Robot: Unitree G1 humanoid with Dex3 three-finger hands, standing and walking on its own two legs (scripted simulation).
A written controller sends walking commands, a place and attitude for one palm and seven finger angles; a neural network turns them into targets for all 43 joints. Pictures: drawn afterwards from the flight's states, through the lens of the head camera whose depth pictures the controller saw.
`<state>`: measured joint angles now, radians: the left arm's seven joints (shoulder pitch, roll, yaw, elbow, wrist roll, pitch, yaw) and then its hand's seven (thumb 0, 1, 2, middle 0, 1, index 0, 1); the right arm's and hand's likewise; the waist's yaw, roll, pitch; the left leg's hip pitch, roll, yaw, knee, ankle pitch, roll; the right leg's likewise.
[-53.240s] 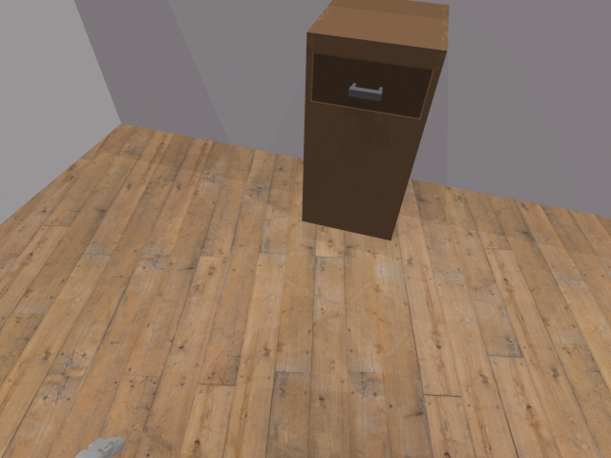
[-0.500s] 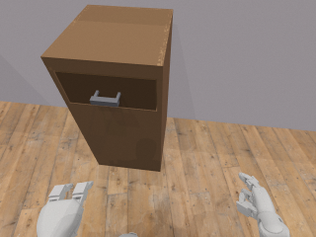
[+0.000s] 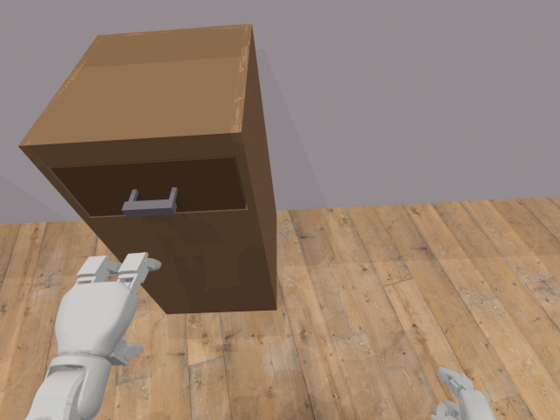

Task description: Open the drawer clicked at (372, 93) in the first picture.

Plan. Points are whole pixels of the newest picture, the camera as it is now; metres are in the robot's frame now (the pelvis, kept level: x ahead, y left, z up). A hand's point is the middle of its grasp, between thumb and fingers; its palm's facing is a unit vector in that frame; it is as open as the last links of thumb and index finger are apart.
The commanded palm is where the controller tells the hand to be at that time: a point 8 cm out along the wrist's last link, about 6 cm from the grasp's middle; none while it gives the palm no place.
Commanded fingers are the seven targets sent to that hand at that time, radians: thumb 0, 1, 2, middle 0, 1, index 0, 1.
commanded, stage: raise the hand with hooked fingers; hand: left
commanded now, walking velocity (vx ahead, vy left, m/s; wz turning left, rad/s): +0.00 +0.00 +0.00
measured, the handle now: (152, 200) +0.52 +0.33 -0.05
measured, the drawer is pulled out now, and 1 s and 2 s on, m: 0.00 0.00 0.00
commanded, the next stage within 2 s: move the hooked fingers above the handle in 0.90 s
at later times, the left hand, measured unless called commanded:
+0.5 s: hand (73, 251) +0.30 +0.31 +0.10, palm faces +0.11 -0.06 -0.99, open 13.8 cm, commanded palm +0.27 +0.30 +0.15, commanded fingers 0.00 -0.50 0.30 -0.30 -1.20 -0.30 -1.20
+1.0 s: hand (74, 258) +0.29 +0.30 +0.10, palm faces +0.09 -0.06 -0.99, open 13.8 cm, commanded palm +0.26 +0.30 +0.15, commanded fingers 0.00 -0.50 0.30 -0.30 -1.20 -0.30 -1.20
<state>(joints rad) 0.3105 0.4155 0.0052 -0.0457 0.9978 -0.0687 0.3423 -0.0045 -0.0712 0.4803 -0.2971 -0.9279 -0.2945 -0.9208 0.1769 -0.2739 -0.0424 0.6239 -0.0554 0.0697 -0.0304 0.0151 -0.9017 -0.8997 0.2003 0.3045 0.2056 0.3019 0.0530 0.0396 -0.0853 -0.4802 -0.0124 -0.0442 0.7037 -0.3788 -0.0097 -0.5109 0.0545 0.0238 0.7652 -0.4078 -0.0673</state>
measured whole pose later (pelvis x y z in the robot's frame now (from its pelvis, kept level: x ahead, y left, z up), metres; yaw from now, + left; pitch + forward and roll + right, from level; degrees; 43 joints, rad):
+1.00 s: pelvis -0.02 +0.05 +0.02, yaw +1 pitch +3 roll +0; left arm -0.09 0.45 -0.08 0.10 0.96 0.10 0.15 -0.01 -0.49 0.30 -0.32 -1.20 -0.32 -1.20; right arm 0.17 -0.24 -0.01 0.64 0.01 0.10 -0.02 0.01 -0.90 -0.90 0.20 0.30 0.20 0.30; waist 0.08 0.07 -0.03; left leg -0.30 -0.06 -0.05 0.52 -0.27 0.03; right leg -0.30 0.00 0.03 0.53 -0.29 0.00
